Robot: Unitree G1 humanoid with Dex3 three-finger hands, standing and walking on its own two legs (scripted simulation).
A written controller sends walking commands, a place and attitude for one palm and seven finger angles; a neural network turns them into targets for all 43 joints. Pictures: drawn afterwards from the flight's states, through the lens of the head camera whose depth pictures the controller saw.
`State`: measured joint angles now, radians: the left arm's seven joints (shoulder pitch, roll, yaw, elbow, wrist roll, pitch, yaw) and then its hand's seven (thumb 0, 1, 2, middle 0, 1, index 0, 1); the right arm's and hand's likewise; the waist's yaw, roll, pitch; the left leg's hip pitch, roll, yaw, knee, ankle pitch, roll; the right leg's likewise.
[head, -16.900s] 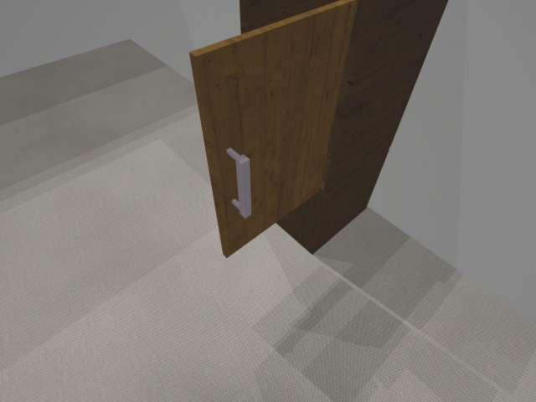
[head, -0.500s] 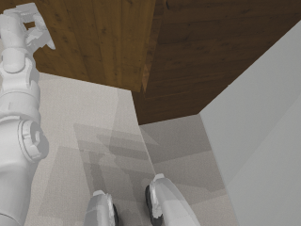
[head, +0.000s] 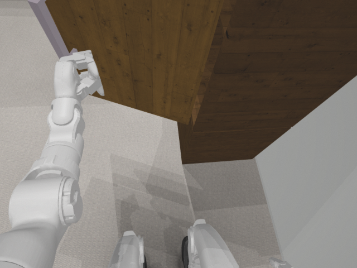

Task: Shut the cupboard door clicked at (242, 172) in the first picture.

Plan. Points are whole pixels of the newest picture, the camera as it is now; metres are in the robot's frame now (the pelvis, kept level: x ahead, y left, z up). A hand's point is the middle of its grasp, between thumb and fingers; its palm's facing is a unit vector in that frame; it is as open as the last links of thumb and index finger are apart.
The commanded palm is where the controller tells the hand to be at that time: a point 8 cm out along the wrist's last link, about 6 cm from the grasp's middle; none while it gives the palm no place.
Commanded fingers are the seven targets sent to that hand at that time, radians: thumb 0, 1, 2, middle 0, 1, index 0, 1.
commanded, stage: draw the hand back to the body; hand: left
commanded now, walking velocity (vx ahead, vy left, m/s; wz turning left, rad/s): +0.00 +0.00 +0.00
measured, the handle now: (58, 31) +0.66 +0.23 +0.05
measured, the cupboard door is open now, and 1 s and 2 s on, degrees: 68 68 68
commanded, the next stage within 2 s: step back with the hand held close in 1.60 s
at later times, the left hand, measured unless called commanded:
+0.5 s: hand (47, 107) +0.39 +0.18 +0.14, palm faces +0.01 -1.00 -0.05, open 3.1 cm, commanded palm +0.35 +0.23 +0.15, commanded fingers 0.00 0.90 0.90 -1.16 -1.35 -1.16 -1.35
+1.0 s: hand out of the picture +0.27 +0.24 +0.22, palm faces +0.37 -0.87 -0.33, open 4.4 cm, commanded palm +0.22 +0.28 +0.24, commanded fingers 0.00 0.90 0.90 -0.47 -0.60 -0.47 -0.60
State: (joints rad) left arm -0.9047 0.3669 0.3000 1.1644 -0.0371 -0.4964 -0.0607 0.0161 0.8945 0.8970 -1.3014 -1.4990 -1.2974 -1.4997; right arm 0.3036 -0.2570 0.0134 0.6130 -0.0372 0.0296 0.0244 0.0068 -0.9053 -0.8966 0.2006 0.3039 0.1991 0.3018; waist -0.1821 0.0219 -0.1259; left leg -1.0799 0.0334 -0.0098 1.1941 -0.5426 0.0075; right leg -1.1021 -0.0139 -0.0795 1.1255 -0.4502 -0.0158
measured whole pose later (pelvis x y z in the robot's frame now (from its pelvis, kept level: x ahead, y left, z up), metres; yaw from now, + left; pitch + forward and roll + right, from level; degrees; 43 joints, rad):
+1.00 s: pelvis +0.04 +0.00 +0.10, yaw +1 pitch -3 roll +0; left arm 0.24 0.31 0.20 -0.13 -0.06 -0.05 0.09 0.01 0.89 0.90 -0.74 -0.88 -0.74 -0.89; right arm 0.17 -0.21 0.06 0.59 0.01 -0.05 -0.09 0.01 -0.90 -0.90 0.20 0.30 0.20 0.30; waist 0.06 0.07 0.00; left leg -0.09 0.01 0.01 0.43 -0.29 0.00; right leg -0.14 -0.02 -0.07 0.43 -0.24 -0.01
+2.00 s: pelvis +0.02 +0.02 +0.10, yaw +0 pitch +1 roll +0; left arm 0.54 0.39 0.39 -0.40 -0.05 -0.16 0.13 0.01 0.88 0.90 -0.21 -0.30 -0.21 -0.30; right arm 0.19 -0.25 -0.02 0.59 0.01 -0.01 -0.10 0.02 -0.90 -0.90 0.20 0.30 0.20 0.30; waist 0.00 0.05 0.00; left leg -0.22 -0.01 0.04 0.48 -0.28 0.03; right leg -0.26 -0.03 -0.04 0.46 -0.21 0.02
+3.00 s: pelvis -0.08 +0.01 +0.08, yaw +3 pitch +1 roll -1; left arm 0.53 0.41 0.43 -0.54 -0.02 -0.27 0.17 0.01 0.88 0.90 -0.21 -0.30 -0.21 -0.30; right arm 0.19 -0.21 -0.02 0.61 0.00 -0.05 -0.07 0.02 -0.90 -0.90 0.20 0.30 0.20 0.30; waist -0.02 -0.04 0.01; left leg -0.48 -0.02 0.01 0.68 -0.31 0.03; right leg -0.46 0.00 0.03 0.59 -0.15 0.02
